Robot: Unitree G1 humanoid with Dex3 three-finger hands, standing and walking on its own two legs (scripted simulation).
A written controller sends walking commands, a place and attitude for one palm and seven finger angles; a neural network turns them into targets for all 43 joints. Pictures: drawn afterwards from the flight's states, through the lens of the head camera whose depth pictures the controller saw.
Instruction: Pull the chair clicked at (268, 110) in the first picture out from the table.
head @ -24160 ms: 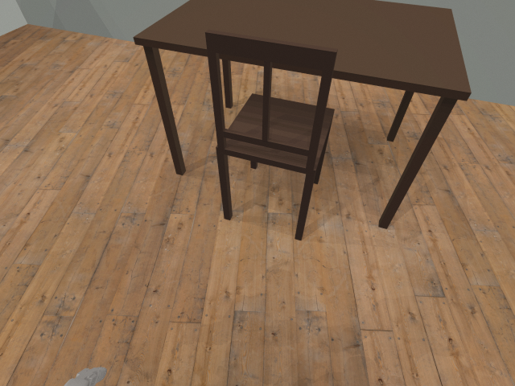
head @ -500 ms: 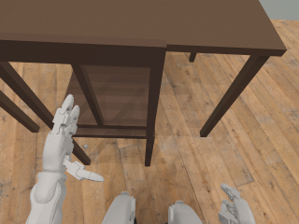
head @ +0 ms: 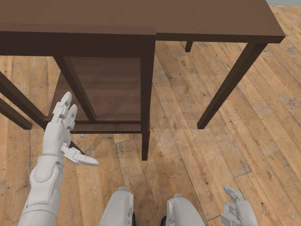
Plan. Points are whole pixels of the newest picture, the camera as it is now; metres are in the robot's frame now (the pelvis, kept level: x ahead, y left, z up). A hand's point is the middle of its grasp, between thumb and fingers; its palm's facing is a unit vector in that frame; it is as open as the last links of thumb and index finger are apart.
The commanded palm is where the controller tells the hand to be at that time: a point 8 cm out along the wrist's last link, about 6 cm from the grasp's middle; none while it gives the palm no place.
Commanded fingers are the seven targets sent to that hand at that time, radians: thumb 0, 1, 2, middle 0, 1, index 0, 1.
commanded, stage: push the fingers through the gap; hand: left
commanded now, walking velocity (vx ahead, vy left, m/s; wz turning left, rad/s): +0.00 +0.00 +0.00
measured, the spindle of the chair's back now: (80, 93) +0.44 +0.21 +0.04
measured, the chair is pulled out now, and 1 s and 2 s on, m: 0.00 0.00 0.00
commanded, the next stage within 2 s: hook a spindle and tug to test in 1.22 s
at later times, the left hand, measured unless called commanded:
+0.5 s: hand (79, 113) +0.39 +0.20 +0.03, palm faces +0.07 -1.00 -0.03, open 16.9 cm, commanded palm +0.36 +0.24 +0.02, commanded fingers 0.00 -0.50 0.30 -0.06 -0.08 -0.06 -0.08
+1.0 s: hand (89, 103) +0.42 +0.18 +0.03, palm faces +0.05 -1.00 -0.03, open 16.9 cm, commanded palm +0.40 +0.23 +0.02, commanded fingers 0.00 -0.50 0.30 -0.06 -0.08 -0.06 -0.08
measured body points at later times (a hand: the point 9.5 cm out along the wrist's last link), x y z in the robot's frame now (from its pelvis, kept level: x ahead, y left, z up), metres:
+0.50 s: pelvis +0.00 +0.01 +0.00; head +0.12 +0.03 +0.43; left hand +0.38 +0.26 +0.03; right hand +0.13 -0.24 -0.11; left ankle +0.04 +0.10 -0.62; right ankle +0.01 -0.10 -0.62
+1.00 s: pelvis +0.00 +0.01 +0.01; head +0.13 +0.02 +0.44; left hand +0.41 +0.24 +0.03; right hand +0.09 -0.25 -0.12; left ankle +0.04 +0.10 -0.62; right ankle +0.01 -0.10 -0.62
